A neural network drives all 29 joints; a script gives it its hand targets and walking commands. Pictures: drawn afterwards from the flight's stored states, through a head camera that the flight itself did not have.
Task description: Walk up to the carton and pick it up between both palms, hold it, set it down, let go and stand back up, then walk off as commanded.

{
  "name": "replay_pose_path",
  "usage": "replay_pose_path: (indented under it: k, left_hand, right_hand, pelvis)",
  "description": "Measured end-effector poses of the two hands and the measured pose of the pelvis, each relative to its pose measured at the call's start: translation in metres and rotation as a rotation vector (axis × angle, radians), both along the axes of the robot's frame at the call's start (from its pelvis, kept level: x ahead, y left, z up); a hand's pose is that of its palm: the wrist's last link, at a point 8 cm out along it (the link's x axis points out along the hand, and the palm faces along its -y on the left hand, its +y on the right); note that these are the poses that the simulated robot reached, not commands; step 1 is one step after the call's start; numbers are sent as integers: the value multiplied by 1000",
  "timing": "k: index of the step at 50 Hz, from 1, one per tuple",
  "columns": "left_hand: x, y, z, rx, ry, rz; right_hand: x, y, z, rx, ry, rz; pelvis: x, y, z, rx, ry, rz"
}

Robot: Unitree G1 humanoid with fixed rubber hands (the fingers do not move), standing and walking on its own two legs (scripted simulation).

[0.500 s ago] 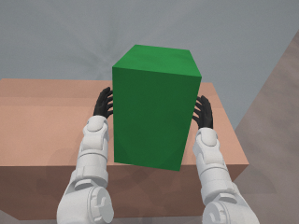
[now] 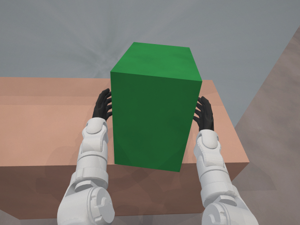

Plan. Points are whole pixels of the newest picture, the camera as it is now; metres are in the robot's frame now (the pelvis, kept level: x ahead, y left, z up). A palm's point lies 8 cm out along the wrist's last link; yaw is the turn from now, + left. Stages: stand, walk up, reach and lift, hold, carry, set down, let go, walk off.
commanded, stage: set down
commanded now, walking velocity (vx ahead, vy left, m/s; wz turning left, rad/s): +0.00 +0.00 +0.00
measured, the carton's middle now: (154, 101) +0.48 -0.01 +0.07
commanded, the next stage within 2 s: none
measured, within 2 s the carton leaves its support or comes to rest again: rests again in 0.42 s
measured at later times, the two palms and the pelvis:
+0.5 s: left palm (103, 124) +0.40 +0.15 +0.04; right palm (199, 133) +0.37 -0.14 +0.04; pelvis +0.01 +0.00 +0.00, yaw +0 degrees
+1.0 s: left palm (101, 131) +0.41 +0.16 +0.00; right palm (196, 135) +0.39 -0.15 +0.01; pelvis +0.01 +0.01 -0.01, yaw -1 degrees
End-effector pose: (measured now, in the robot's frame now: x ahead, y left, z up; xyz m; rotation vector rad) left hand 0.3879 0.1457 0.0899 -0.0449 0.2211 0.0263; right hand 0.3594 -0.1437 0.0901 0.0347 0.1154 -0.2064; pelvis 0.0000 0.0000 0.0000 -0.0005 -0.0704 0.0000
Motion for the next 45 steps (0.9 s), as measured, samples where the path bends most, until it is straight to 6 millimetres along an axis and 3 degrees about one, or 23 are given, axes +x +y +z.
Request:
replay_pose_path:
  k: [16, 24, 33, 39, 45]
  left_hand:
    - [5, 6, -30, -1, 47, 19]
    - [14, 3, -46, 81, 46, -18]
    - [25, 11, -84, 109, 111, 16]
    - [36, 17, -90, 93, 67, 15]
    - [35, 13, -89, 89, 71, -24]
  right_hand:
    - [1, 7, -32, -15, 67, 11]
    - [8, 3, -44, -29, 71, 5]
    - [19, -2, -89, -91, 224, 61]
    - [34, -2, -89, -92, 181, 53]
    - [36, -1, -86, -84, 162, 42]
  pelvis:
    - [1, 1, 0, -1, 59, -1]
    - [4, 1, 0, -1, 110, -1]
    - [11, 2, -2, -4, 256, -2]
    - [16, 8, -6, -14, 392, -5]
    - [17, 13, -8, -19, 434, -8]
